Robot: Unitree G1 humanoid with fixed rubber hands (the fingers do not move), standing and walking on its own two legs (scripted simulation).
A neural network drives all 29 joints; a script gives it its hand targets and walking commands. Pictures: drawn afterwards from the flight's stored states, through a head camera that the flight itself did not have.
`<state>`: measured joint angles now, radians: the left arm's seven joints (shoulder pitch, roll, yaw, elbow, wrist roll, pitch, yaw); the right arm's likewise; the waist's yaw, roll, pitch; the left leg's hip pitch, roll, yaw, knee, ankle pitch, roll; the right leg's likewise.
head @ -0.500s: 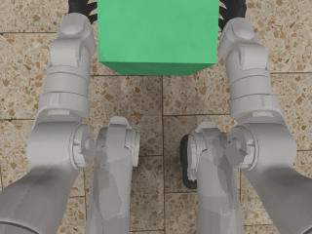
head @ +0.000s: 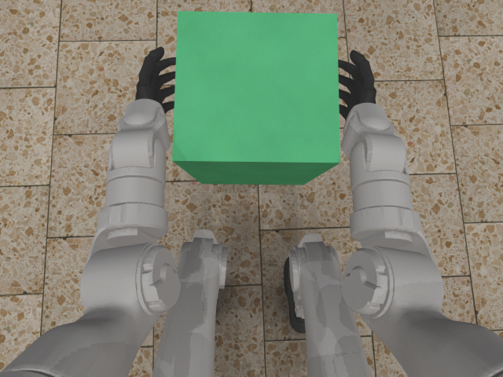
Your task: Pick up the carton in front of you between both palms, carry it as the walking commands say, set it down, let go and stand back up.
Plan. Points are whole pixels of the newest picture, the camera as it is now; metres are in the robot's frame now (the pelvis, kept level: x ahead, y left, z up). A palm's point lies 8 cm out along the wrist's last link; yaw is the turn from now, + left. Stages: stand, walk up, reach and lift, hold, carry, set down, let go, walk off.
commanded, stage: reach and lift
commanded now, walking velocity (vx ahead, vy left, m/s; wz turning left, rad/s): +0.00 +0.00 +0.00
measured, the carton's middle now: (254, 117) +0.50 +0.02 -0.13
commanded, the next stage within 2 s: none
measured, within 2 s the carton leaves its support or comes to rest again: neither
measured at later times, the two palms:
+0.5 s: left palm (104, 85) +0.43 +0.16 +0.11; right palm (440, 91) +0.44 -0.14 +0.11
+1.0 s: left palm out of the picture +0.38 +0.16 +0.26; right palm out of the picture +0.39 -0.14 +0.26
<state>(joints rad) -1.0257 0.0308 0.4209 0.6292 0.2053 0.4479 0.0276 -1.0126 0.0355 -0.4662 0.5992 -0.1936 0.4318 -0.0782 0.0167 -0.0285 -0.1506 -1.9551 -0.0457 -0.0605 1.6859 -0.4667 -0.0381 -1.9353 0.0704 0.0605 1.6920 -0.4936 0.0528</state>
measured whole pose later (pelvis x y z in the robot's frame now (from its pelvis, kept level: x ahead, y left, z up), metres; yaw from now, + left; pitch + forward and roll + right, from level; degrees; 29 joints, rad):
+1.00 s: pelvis +0.09 +0.00 +0.25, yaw +1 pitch +3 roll +0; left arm -0.28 -0.14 0.27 0.41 0.22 0.53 0.03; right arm -0.28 0.15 -0.27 0.41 -0.22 0.51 -0.04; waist 0.01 0.00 -0.09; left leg -0.39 -0.02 -0.07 0.60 -0.27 -0.02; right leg -0.38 0.02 0.07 0.61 -0.29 0.01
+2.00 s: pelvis +0.10 +0.00 +0.27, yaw +1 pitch -5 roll +0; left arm -0.24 -0.15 0.21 0.27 0.26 0.69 0.00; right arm -0.24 0.15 -0.22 0.27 -0.27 0.68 0.00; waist 0.00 0.00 0.02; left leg -0.11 -0.01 -0.07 0.39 -0.20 -0.01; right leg -0.09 0.01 0.08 0.40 -0.22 0.01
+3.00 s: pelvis +0.09 +0.00 +0.27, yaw +1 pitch -7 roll +0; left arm -0.23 -0.15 0.19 0.19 0.26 0.77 0.00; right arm -0.24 0.15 -0.20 0.20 -0.26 0.76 0.01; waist 0.00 0.00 0.04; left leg -0.07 -0.01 -0.07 0.38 -0.18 -0.01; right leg -0.05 0.01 0.08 0.38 -0.21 0.01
